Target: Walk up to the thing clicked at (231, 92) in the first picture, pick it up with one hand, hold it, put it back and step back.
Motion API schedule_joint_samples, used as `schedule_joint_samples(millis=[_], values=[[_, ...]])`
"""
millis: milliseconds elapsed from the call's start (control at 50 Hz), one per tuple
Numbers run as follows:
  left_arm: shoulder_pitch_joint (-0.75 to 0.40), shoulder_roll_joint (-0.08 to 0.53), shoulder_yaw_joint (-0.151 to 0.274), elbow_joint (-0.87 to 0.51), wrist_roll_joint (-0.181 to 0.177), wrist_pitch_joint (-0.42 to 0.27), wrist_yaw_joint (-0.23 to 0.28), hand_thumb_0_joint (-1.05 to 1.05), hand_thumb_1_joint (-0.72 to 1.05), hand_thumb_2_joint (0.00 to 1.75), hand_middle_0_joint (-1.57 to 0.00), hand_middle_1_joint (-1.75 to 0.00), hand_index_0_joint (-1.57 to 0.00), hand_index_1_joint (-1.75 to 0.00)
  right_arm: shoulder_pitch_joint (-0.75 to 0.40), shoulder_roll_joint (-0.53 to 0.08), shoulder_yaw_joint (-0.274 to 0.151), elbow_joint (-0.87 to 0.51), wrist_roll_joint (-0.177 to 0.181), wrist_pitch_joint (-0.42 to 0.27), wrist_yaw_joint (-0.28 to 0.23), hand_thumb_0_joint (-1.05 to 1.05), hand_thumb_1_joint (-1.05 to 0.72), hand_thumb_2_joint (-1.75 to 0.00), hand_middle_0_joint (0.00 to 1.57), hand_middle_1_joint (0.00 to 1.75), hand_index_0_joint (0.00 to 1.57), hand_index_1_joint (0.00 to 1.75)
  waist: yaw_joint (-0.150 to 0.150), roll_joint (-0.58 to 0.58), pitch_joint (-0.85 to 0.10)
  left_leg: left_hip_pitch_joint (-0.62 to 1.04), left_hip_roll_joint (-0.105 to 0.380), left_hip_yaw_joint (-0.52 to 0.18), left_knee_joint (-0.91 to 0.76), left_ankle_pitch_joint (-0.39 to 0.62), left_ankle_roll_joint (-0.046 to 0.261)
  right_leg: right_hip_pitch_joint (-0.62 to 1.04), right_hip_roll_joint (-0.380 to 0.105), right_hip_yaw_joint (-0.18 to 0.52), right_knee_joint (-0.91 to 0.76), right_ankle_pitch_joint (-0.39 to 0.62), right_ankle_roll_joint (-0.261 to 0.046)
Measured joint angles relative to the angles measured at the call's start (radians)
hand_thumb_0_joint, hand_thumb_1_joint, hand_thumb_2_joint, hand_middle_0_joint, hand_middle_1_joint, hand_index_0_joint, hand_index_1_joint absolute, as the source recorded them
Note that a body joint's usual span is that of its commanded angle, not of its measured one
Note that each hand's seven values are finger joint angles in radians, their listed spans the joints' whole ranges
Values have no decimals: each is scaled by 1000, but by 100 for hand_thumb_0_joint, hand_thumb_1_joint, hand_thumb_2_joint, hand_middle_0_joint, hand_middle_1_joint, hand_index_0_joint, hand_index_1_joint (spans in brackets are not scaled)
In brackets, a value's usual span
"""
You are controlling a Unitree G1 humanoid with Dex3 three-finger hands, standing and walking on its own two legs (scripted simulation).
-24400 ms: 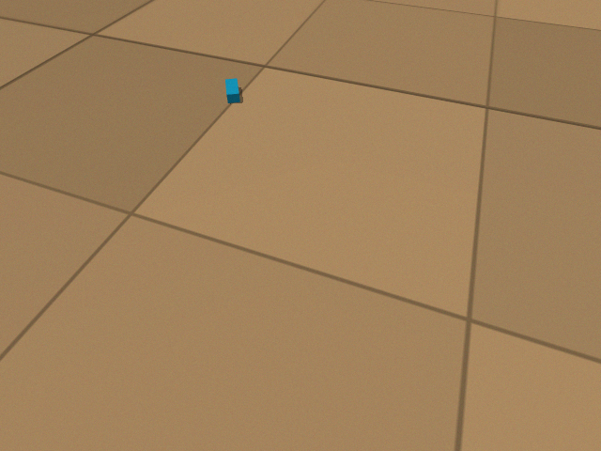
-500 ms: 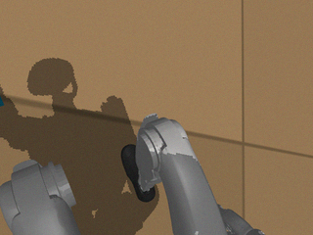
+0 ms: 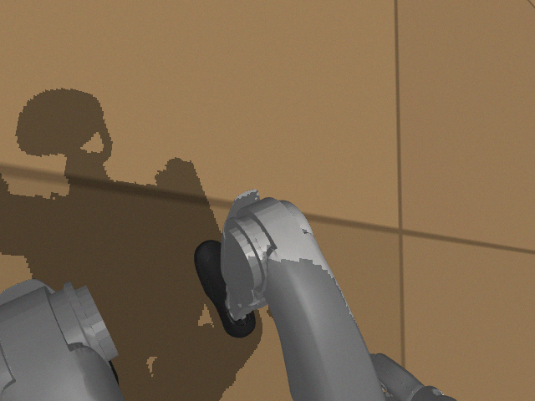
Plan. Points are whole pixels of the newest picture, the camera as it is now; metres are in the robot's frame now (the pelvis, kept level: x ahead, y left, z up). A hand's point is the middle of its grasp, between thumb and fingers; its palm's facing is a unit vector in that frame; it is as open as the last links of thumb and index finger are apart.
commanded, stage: close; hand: left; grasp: from above
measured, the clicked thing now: out of the picture +0.48 +0.30 -0.28
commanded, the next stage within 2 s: settle in 1.00 s
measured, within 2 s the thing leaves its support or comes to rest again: leaves its support in 1.40 s
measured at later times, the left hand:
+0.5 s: hand out of the picture +0.46 +0.30 -0.25, palm faces -0.44 -0.13 -0.89, open 10.8 cm
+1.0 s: hand out of the picture +0.47 +0.30 -0.25, palm faces -0.44 -0.13 -0.89, open 10.4 cm
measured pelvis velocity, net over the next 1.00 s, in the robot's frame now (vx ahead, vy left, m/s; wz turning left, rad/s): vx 0.00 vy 0.00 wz -0.01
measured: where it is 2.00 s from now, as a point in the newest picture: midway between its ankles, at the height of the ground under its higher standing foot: (174, 353)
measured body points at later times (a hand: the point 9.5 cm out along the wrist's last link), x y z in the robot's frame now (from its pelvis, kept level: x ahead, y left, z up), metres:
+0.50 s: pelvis +0.00 +0.00 +0.01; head +0.28 +0.13 +0.33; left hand +0.48 +0.30 -0.20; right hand +0.03 -0.25 -0.03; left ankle +0.06 +0.11 -0.28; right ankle +0.15 -0.14 -0.27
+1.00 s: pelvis +0.00 +0.00 +0.01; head +0.28 +0.13 +0.33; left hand +0.49 +0.31 -0.19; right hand +0.02 -0.25 -0.02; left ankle +0.06 +0.11 -0.28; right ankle +0.15 -0.14 -0.27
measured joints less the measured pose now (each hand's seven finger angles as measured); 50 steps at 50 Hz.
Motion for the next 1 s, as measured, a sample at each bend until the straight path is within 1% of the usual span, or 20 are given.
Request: schedule_joint_samples(millis=[100, 220, 320, 400, 440, 580, 700, 780, 860, 1000], values=[[4, 10, 14, -12, -11, 9, -12, 0, -25, 88, -29, -87, -28, -88, 6, -5, -2, -7, 3, 3, 1, 0, -90, -90, 20, 30, 20, 30, 1, 0, 5, 2, 0, -4, -2, 1, -2, 2, -1, -4, -3, 2, 1], [20, 9, 3, -14, -36, 7, -37, 0, -19, 85, -33, -84, -33, -85, 10, -9, -4, -7, 7, 13, -6, 0, -90, -90, 20, 30, 20, 30, 10, 7, 8, 3, 0, -5, -10, 6, -1, 5, -1, -6, -12, 5, -1], [28, 9, -7, -34, -34, -19, -48, 0, -12, 80, -37, -83, -38, -83, 11, -8, -1, -9, 7, 19, -13, 0, -90, -90, 20, 30, 20, 30, 20, 3, 13, 7, 1, -7, -15, 9, -1, 11, -1, -8, -18, 9, -4], [29, 5, -12, -40, -22, -33, -36, 0, -7, 77, -40, -81, -41, -81, 12, -3, -3, -5, 6, 22, -16, 0, -90, -90, 20, 30, 20, 30, 24, -3, 5, 10, 1, -9, -16, 8, -4, 13, -1, -10, -20, 9, -7], [25, 3, -24, -29, -19, -33, -26, 0, -4, 75, -42, -81, -43, -79, 10, -1, -3, -3, 3, 22, -16, 0, -90, -90, 20, 30, 20, 30, 22, -3, 0, 12, 1, -9, -17, 7, -5, 14, -2, -10, -20, 8, -6], [11, 4, -44, -3, -22, -20, -8, 0, -1, 67, -46, -78, -46, -75, -4, 1, 1, -5, 4, 11, -22, 0, -90, -90, 20, 30, 20, 30, 11, -2, 0, 15, 2, -5, -21, 7, 0, 19, -2, -7, -24, 7, -1], [8, 5, -35, -7, -28, -6, -10, 0, -1, 60, -50, -73, -51, -70, -7, -1, 7, -8, 5, 3, -18, 0, -90, -90, 20, 30, 20, 30, 6, 1, 3, 14, 5, 0, -26, 8, 4, 18, -1, -4, -28, 8, 3], [8, 5, -25, -16, -35, 2, -18, 0, 0, 57, -53, -70, -54, -67, -2, -1, 6, -10, 8, 4, -19, 0, -90, -90, 20, 30, 20, 30, 6, 4, 4, 11, 6, 0, -28, 9, 4, 16, -1, -5, -32, 10, 0], [8, 9, -23, -24, -41, 2, -29, 0, 1, 54, -55, -67, -56, -64, 1, -4, 10, -11, 10, 8, -21, 0, -90, -90, 20, 30, 20, 30, 6, 5, 8, 11, 6, -1, -28, 11, 5, 16, -1, -5, -32, 11, 0], [12, 15, -16, -32, -41, -1, -38, 1, 2, 49, -59, -62, -60, -59, 11, -7, 11, -20, 13, 22, -28, 0, -90, -90, 20, 30, 20, 30, 7, 7, 11, 8, 6, -3, -28, 15, 4, 14, -1, -8, -34, 15, -6]])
